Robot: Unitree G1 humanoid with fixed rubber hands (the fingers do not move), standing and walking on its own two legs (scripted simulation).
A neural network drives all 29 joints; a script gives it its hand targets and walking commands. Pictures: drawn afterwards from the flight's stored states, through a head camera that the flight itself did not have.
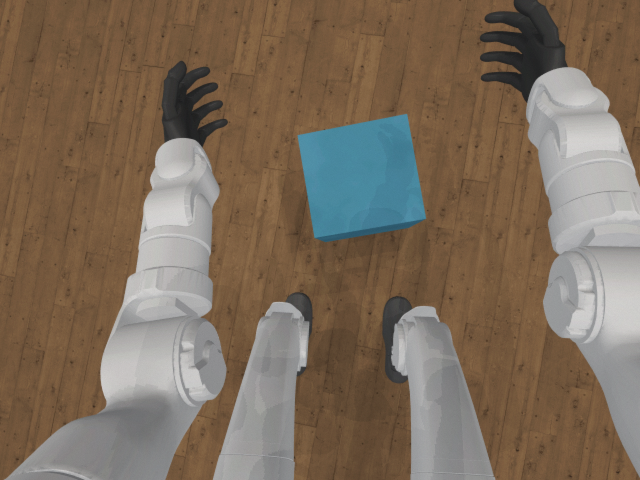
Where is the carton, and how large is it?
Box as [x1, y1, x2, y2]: [298, 114, 425, 241]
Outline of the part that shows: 406,114 298,135 314,237 324,241 405,228 425,218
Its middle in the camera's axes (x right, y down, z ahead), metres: +0.08 -0.11 +0.86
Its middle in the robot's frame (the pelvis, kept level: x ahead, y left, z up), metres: +0.48 +0.00 -0.51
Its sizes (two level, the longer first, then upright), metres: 0.210 0.200 0.250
